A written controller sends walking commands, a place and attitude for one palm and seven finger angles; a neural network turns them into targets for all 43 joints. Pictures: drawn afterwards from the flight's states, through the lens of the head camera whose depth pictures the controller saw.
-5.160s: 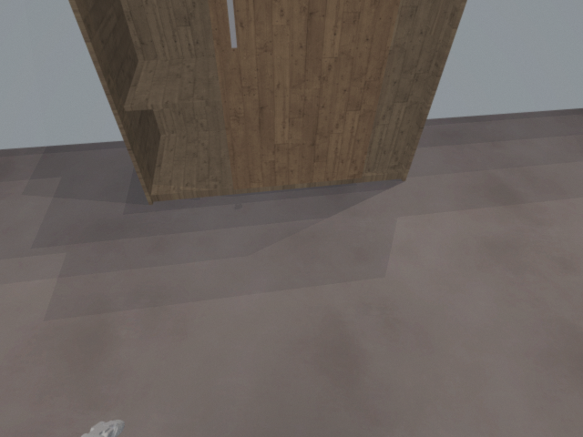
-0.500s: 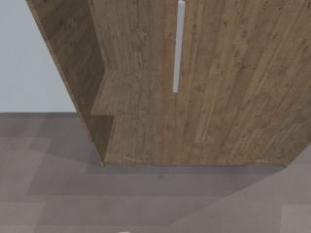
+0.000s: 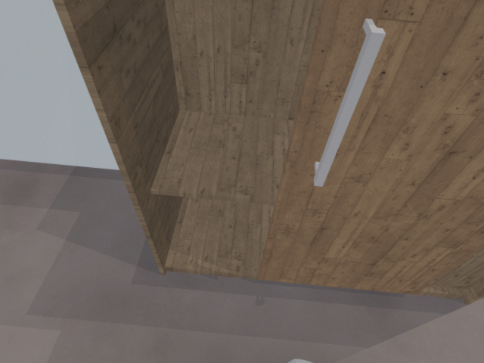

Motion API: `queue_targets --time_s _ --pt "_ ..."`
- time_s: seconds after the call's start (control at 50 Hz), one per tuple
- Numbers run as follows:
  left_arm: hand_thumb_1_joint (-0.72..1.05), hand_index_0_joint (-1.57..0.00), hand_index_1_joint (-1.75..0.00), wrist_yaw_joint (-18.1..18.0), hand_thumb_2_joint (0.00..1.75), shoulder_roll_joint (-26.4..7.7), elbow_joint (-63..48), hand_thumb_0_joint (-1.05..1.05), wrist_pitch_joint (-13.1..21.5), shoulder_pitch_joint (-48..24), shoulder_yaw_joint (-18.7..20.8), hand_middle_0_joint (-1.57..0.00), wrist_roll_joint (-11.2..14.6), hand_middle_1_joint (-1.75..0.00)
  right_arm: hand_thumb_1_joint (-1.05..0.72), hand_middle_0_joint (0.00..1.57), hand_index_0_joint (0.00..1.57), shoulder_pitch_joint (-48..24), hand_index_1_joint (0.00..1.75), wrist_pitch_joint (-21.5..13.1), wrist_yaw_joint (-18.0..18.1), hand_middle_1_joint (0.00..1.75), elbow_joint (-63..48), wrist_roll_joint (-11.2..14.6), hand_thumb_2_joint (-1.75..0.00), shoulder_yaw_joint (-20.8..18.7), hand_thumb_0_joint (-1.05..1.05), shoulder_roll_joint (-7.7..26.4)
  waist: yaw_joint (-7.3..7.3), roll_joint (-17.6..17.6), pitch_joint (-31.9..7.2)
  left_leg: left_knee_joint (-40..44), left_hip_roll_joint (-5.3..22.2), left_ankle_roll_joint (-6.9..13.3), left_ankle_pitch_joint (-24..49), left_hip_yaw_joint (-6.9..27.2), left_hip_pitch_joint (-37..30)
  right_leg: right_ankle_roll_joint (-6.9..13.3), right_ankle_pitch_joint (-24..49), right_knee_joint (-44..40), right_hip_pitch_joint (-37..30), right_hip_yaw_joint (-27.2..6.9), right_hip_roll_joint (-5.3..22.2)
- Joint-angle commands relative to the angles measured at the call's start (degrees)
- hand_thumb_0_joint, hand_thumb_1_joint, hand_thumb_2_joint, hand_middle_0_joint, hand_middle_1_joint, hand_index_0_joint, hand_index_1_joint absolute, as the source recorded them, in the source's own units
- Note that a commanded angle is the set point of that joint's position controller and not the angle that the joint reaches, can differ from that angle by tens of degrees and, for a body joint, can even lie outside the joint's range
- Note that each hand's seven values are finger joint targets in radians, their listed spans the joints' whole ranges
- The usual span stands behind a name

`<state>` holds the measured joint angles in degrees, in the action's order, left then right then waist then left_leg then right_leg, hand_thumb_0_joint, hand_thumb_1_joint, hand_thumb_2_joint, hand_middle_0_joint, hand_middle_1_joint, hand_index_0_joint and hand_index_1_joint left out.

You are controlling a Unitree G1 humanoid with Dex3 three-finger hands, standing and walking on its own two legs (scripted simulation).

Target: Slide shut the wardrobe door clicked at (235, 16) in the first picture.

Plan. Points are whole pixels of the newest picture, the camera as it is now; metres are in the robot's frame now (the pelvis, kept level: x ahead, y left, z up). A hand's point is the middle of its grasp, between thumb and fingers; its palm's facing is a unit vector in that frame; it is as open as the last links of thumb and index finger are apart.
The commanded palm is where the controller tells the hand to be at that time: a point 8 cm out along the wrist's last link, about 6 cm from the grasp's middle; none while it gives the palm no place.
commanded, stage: come to a stop and stand still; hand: right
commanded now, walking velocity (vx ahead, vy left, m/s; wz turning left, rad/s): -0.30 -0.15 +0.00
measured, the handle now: (339, 117) +0.52 -0.13 +0.15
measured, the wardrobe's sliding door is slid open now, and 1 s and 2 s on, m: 0.40 0.40 0.40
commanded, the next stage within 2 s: none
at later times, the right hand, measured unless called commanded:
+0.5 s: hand out of the picture +0.05 -0.21 -0.18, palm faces +0.01 +0.96 -0.27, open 7.4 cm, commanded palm none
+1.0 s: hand out of the picture -0.01 -0.19 -0.18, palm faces +0.08 +0.98 -0.20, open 7.3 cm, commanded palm none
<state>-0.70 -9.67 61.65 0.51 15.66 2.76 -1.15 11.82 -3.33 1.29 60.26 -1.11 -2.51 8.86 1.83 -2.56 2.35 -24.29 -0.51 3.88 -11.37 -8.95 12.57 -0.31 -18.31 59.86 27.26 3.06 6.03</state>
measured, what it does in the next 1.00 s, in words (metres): steps on the spot: right foot, then left foot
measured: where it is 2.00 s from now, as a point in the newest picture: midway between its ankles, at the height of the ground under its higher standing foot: outside the picture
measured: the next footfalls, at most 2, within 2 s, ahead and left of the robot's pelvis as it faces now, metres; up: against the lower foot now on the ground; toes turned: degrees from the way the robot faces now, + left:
right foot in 0.16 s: +0.15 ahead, -0.13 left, +0.00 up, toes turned -5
left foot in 0.54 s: +0.02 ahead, +0.14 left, +0.00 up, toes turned +4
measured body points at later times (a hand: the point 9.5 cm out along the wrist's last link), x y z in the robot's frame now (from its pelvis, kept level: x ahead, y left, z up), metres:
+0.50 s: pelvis +0.01 +0.00 -0.01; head +0.06 +0.00 +0.44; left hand +0.10 +0.23 -0.16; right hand +0.05 -0.26 -0.16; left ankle -0.03 +0.13 -0.72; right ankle +0.11 -0.12 -0.74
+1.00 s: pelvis +0.00 -0.01 +0.00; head +0.02 -0.02 +0.45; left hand +0.02 +0.23 -0.15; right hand -0.01 -0.24 -0.17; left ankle -0.02 +0.13 -0.74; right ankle -0.02 -0.12 -0.74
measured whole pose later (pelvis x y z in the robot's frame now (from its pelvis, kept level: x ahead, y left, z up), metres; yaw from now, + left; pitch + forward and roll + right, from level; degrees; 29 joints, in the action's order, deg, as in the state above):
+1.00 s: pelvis +0.00 -0.01 +0.00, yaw +0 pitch +0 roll +0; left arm -1.6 -10.4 63.0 -0.7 15.4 1.0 -0.7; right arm 16.0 1.1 2.0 63.7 -0.8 -1.8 9.9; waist -1.8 1.6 2.2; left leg -27.5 4.1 -2.2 -17.1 -2.7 9.8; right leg 0.8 -16.8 27.6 10.4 3.3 0.4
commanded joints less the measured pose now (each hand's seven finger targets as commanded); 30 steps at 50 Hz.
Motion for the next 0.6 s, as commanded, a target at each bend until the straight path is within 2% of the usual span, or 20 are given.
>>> queue_targets --time_s 0.0,0.04,0.08,0.1,0.12,0.14,0.16,0.18,0.22,0.26,0.32,0.36,0.42,0.46,0.48,0.5,0.52,0.54,0.56,0.58 --pt "0.90 -0.20 -0.30 0.48 0.90 0.00 -1.01 0.00 -0.07 3.53 -0.48 -0.20 -0.02 -0.30 -0.90 0.20 0.20 5.07 0.30 -0.60 -0.18 0.30 -0.78 0.06 -0.90 -0.23 0.00 5.60 -0.90 8.14 -0.10 12.02 14.71 5.74 18.58 9.50 0.81 -1.11 2.19 -10.56 -2.98 0.22 0.04" --pt "0.90 -0.20 -0.30 0.07 0.90 0.51 -1.17 0.00 0.23 1.56 -1.18 -0.20 0.44 -0.30 -0.90 0.20 0.20 4.81 0.30 -0.12 0.21 0.30 -0.66 -0.09 -0.90 -0.08 0.00 6.02 -1.66 7.33 -0.88 8.47 14.61 5.47 28.74 8.68 -1.58 -1.70 2.19 -18.17 -6.17 0.40 -0.93" --pt "0.90 -0.20 -0.30 -0.38 0.90 0.02 -0.85 0.00 0.15 1.26 -1.55 -0.20 0.58 -0.30 -0.90 0.20 0.20 4.70 0.30 0.79 0.67 0.30 -0.12 0.20 -0.90 0.07 0.00 6.37 -1.79 7.92 -2.30 4.93 13.11 3.97 30.60 7.86 -2.47 -1.69 6.07 -25.94 -11.60 0.15 -2.17" --pt "0.90 -0.20 -0.30 -0.47 0.90 -0.78 -0.58 0.00 0.05 1.78 -1.46 -0.20 0.65 -0.30 -0.90 0.20 0.20 4.49 0.30 1.20 0.82 0.30 0.08 0.47 -0.90 0.13 0.00 6.99 -1.18 7.74 -2.71 2.86 12.18 2.60 28.64 7.15 -2.09 -1.68 11.04 -30.70 -14.88 0.09 -2.34" --pt "0.90 -0.20 -0.30 -0.51 0.90 -2.05 -0.37 0.00 0.23 2.25 -1.17 -0.20 0.77 -0.30 -0.90 0.20 0.20 4.41 0.30 1.60 0.88 0.30 0.15 0.57 -0.90 0.13 0.00 6.92 -0.95 5.88 -3.31 -0.10 10.70 0.60 25.81 6.69 -1.30 -1.21 21.96 -34.13 -18.16 -0.85 -1.31" --pt "0.90 -0.20 -0.30 -0.83 0.90 -4.65 -1.15 0.00 0.70 2.61 -0.77 -0.20 0.63 -0.30 -0.90 0.20 0.20 5.72 0.30 2.18 1.22 0.30 -0.42 0.81 -0.90 0.14 0.00 5.84 -1.50 0.59 -3.80 -2.87 8.52 -1.70 19.05 6.31 0.64 0.62 38.73 -34.17 -21.17 -4.15 2.99" --pt "0.90 -0.20 -0.30 -1.21 0.90 -6.88 -1.67 0.00 0.53 2.26 -0.42 -0.20 0.57 -0.30 -0.90 0.20 0.20 7.03 0.30 2.76 1.60 0.30 -0.70 0.94 -0.90 0.31 0.00 4.85 -2.10 -3.08 -3.60 -3.55 6.25 -3.45 8.61 5.34 1.67 3.42 49.79 -34.21 -21.76 -7.33 7.82" --pt "0.90 -0.20 -0.30 -1.41 0.90 -8.31 -1.89 0.00 -0.16 1.66 0.02 -0.20 0.45 -0.30 -0.90 0.20 0.20 7.94 0.30 3.31 1.89 0.30 -0.57 0.72 -0.90 0.37 0.00 4.31 -2.29 -4.65 -2.05 -4.52 4.50 -3.72 -0.08 5.27 1.06 5.14 49.68 -35.03 -20.26 -7.42 9.41" --pt "0.90 -0.20 -0.30 -2.16 0.90 -7.99 -2.62 0.00 -0.43 -1.70 -0.01 -0.20 0.69 -0.30 -0.90 0.20 0.20 7.86 0.30 4.28 1.54 0.30 0.00 0.86 -0.90 0.19 0.00 5.58 -2.95 -11.33 -1.20 -12.25 3.54 -4.60 -13.12 5.09 1.49 8.65 51.70 -39.87 -17.92 -11.22 11.42" --pt "0.90 -0.20 -0.30 -2.73 0.90 -8.97 -3.68 0.00 -0.90 -2.42 0.63 -0.20 0.38 -0.30 -0.90 0.20 0.20 7.28 0.30 5.32 1.13 0.30 -0.66 0.59 -0.90 -0.48 0.00 6.42 -2.26 -10.34 -2.08 -23.79 3.04 -4.48 -21.48 7.81 5.30 11.51 48.79 -41.74 -18.19 -12.51 13.68" --pt "0.90 -0.20 -0.30 -2.89 0.90 -10.50 -5.23 0.00 -1.71 -4.33 1.71 -0.20 0.11 -0.30 -0.90 0.20 0.20 6.46 0.30 5.82 0.79 0.30 -1.79 0.24 -0.90 -0.98 0.00 6.39 -1.79 -4.39 -6.44 -31.02 2.64 -4.54 -20.86 10.20 9.43 13.31 47.55 -38.53 -22.04 -11.81 14.58" --pt "0.90 -0.20 -0.30 -2.75 0.90 -11.05 -5.86 0.00 -1.94 -4.88 2.39 -0.20 -0.06 -0.30 -0.90 0.20 0.20 5.74 0.30 6.06 0.57 0.30 -2.88 0.32 -0.90 -1.25 0.00 5.51 -1.55 -2.68 -9.63 -30.83 2.44 -5.14 -19.08 10.61 9.97 12.72 42.77 -38.07 -23.53 -11.34 13.92" --pt "0.90 -0.20 -0.30 -2.15 0.90 -10.91 -6.41 0.00 -2.08 -6.17 2.58 -0.20 -0.12 -0.30 -0.90 0.20 0.20 6.09 0.30 5.87 0.28 0.30 -3.57 0.31 -0.90 -0.97 0.00 4.89 -1.54 -5.17 -10.44 -22.09 2.84 -4.80 -17.39 8.98 5.59 11.01 29.68 -39.21 -20.31 -10.39 12.14" --pt "0.90 -0.20 -0.30 -1.32 0.90 -10.23 -6.36 0.00 -2.37 -7.06 2.51 -0.20 -0.14 -0.30 -0.90 0.20 0.20 8.90 0.30 5.56 0.33 0.30 -2.61 0.35 -0.90 -0.92 0.00 4.17 -2.67 -5.82 -9.64 -11.09 2.24 -4.55 -11.45 7.00 -0.84 8.41 13.85 -40.30 -15.00 -9.29 9.32" --pt "0.90 -0.20 -0.30 -0.89 0.90 -9.48 -6.16 0.00 -2.61 -7.03 2.43 -0.20 0.05 -0.30 -0.90 0.20 0.20 10.93 0.30 5.30 0.37 0.30 -1.49 0.09 -0.90 -0.78 0.00 4.43 -3.49 -4.04 -8.59 -3.94 1.57 -4.53 -5.49 5.15 -5.95 6.07 3.80 -40.06 -10.42 -7.52 6.43" --pt "0.90 -0.20 -0.30 -0.45 0.90 -7.11 -5.83 0.00 -2.79 -6.39 2.02 -0.20 0.36 -0.30 -0.90 0.20 0.20 12.10 0.30 4.81 0.56 0.30 -0.81 -0.31 -0.90 -0.72 0.00 5.59 -3.70 1.75 -6.38 3.63 3.40 -4.16 -5.17 7.63 -7.57 3.11 -4.63 -36.85 -6.86 -4.66 1.79" --pt "0.90 -0.20 -0.30 0.00 0.90 -3.21 -6.26 0.00 -3.10 -5.78 1.05 -0.20 0.96 -0.30 -0.90 0.20 0.20 10.30 0.30 3.92 0.69 0.30 -1.30 -0.78 -0.90 -0.70 0.00 9.45 -2.73 13.14 -3.37 12.28 12.89 -1.03 -18.45 21.81 -3.33 -0.34 -8.32 -28.59 -2.46 -1.56 -3.56" --pt "0.90 -0.20 -0.30 0.50 0.90 -3.12 -7.47 0.00 -3.48 -8.16 0.82 -0.20 0.49 -0.30 -0.90 0.20 0.20 5.93 0.30 4.15 0.68 0.30 -3.30 -0.54 -0.90 -0.84 0.00 12.48 -3.29 18.15 2.28 19.90 19.88 2.39 -31.67 28.98 7.88 -1.05 -8.14 -22.28 -3.03 -1.12 -4.52" --pt "0.90 -0.20 -0.30 0.96 0.90 -4.65 -7.55 0.00 -3.64 -8.48 1.29 -0.20 0.13 -0.30 -0.90 0.20 0.20 2.36 0.30 4.36 0.68 0.30 -4.80 -0.70 -0.90 -0.91 0.00 13.35 -2.50 13.22 3.84 21.52 21.24 4.03 -34.25 29.24 14.36 -0.73 -7.73 -15.79 -5.68 -2.80 -4.24" --pt "0.90 -0.20 -0.30 0.97 0.90 -4.64 -6.86 0.00 -3.90 -8.60 1.18 -0.20 -0.14 -0.30 -0.90 0.20 0.20 0.65 0.30 3.74 0.89 0.30 -5.09 -0.48 -0.90 -1.25 0.00 12.75 -2.53 16.70 6.54 21.36 18.96 2.62 -30.75 29.18 14.37 -0.20 -4.92 -13.64 -2.53 -4.76 -3.65"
